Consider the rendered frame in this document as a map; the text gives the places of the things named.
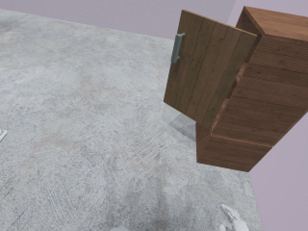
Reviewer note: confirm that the cupboard door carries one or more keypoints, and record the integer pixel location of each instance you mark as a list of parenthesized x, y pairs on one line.
[(211, 56)]

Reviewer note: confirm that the handle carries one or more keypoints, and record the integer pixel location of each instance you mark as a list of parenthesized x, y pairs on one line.
[(176, 47)]

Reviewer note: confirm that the robot right hand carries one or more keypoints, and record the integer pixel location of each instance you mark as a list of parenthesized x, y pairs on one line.
[(234, 218)]

